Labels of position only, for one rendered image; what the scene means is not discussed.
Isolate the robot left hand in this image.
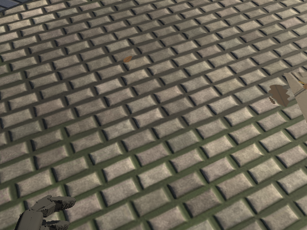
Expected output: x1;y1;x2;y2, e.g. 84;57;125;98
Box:
14;195;76;230

